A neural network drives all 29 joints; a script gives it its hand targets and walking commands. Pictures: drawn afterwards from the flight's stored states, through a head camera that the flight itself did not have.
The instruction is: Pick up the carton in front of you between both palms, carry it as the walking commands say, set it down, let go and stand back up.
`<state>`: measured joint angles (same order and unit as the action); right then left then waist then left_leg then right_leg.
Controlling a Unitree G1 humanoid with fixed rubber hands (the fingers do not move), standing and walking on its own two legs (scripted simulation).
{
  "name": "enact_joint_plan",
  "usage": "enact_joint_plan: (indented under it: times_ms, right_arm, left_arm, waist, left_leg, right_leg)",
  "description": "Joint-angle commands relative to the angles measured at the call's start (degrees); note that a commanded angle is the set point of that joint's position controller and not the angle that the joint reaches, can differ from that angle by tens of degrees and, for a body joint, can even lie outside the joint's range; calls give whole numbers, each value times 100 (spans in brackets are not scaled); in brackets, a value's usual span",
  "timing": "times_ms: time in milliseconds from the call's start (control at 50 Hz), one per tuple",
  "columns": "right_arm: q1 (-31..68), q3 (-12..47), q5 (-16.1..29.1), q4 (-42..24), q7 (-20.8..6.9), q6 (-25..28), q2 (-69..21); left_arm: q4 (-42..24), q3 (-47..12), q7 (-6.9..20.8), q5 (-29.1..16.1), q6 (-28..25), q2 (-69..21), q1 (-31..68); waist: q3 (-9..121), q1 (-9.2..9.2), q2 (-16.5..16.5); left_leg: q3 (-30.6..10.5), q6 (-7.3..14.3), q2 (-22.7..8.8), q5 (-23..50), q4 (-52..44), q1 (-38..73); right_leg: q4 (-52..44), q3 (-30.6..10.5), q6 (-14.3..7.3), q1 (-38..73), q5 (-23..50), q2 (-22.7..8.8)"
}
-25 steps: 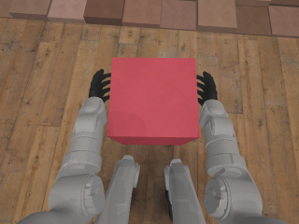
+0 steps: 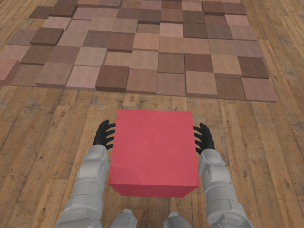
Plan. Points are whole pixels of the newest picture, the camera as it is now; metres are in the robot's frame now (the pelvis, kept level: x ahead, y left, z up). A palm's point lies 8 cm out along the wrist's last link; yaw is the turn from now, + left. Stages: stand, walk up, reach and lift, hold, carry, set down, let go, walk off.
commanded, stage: reach and lift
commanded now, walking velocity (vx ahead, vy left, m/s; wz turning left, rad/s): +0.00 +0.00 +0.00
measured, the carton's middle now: (153, 158) +0.33 +0.01 -0.10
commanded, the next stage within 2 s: hold in 1.38 s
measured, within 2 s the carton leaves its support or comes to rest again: neither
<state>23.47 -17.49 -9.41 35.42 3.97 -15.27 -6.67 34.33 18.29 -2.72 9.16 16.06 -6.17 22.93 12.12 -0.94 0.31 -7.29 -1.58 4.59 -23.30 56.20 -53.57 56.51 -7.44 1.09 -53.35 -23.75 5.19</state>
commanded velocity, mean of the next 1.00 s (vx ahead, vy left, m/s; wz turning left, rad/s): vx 0.00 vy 0.00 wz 0.00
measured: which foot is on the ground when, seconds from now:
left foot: down 0.00-1.00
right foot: down 0.00-1.00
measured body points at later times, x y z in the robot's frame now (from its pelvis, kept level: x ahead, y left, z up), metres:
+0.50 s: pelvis +0.02 +0.00 +0.07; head -0.02 +0.00 +0.52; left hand +0.32 +0.16 +0.08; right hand +0.32 -0.15 +0.08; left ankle +0.03 +0.13 -0.67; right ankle +0.03 -0.13 -0.67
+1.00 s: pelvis +0.01 +0.00 +0.07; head -0.01 +0.00 +0.52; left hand +0.32 +0.16 +0.09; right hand +0.32 -0.15 +0.09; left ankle +0.03 +0.13 -0.67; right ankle +0.03 -0.12 -0.67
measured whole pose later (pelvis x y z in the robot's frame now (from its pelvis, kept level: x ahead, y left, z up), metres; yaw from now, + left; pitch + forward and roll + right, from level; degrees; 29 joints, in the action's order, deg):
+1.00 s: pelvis +0.01 +0.00 +0.07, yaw +0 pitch -4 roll +0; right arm 17.0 -16.1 -16.5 20.4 -0.3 -36.1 -9.2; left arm 20.0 15.9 0.4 16.2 36.7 -9.2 17.1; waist 0.7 -0.1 0.0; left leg -7.7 -0.5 2.7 -12.2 24.7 -8.7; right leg 24.6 -8.2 0.5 -8.3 -12.6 2.7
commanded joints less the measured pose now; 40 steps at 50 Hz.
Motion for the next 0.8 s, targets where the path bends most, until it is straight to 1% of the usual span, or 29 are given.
enact_joint_plan:
  times_ms: [0,120,200,280,340,420,460,500,620,700,780]
  right_arm:
    - [2597,3310,604,-42,-1341,-29,-5873]
    - [2078,3554,686,-366,-1444,-388,-5892]
    - [1799,3717,772,-695,-1520,-765,-5880]
    - [1629,3851,862,-1084,-1582,-1186,-5859]
    - [1586,3800,844,-1289,-1628,-1493,-5797]
    - [1679,3441,682,-1189,-1720,-1782,-5683]
    - [1861,3222,590,-1052,-1771,-1840,-5646]
    - [2134,3149,576,-1032,-1821,-1837,-5690]
    - [2681,3229,624,-1098,-1888,-1803,-5840]
    - [2724,3217,613,-1080,-1896,-1819,-5846]
    - [2641,3208,604,-1111,-1888,-1862,-5813]
  left_arm:
    - [-41,-3371,1309,-617,16,-5789,2604]
    - [-359,-3626,1379,-706,360,-5826,2113]
    - [-660,-3786,1439,-773,735,-5840,1837]
    - [-1039,-3957,1497,-853,1143,-5830,1672]
    - [-1243,-3933,1522,-836,1437,-5755,1618]
    - [-1136,-3551,1579,-658,1720,-5697,1705]
    - [-999,-3321,1620,-556,1781,-5692,1870]
    - [-968,-3241,1664,-533,1785,-5758,2126]
    - [-1032,-3326,1714,-593,1765,-5929,2673]
    - [-1032,-3334,1714,-597,1783,-5936,2741]
    - [-1069,-3326,1704,-586,1823,-5896,2660]
  waist:
    - [2616,-5,-1]
    - [2039,21,-20]
    - [1579,38,-42]
    - [1104,64,-28]
    - [634,84,-18]
    - [-56,83,-21]
    - [-279,82,-27]
    - [-263,84,-41]
    - [153,88,-58]
    - [242,100,-41]
    - [275,99,-36]
  left_leg:
    - [282,81,242,1947,-1074,2270]
    - [203,82,164,2432,-1856,3255]
    - [191,70,117,2678,-2366,3848]
    - [206,44,81,2736,-2828,4323]
    - [215,36,65,2550,-3128,4544]
    - [244,80,42,1785,-3376,4534]
    - [267,109,26,1411,-3416,4464]
    - [289,128,9,1217,-3405,4445]
    - [322,125,-4,1220,-3350,4591]
    - [338,113,3,1213,-3369,4655]
    - [343,99,13,1368,-3407,4736]
  right_leg:
    - [-1146,217,-30,2174,1900,202]
    - [-1909,163,-34,3099,2364,110]
    - [-2418,164,-36,3689,2601,57]
    - [-2899,171,-30,4228,2684,9]
    - [-3201,195,-35,4432,2522,-14]
    - [-3440,239,-65,4391,1752,-41]
    - [-3482,264,-85,4299,1368,-51]
    - [-3473,293,-107,4282,1161,-51]
    - [-3408,337,-119,4403,1164,-43]
    - [-3435,347,-111,4449,1157,-40]
    - [-3482,342,-95,4533,1316,-34]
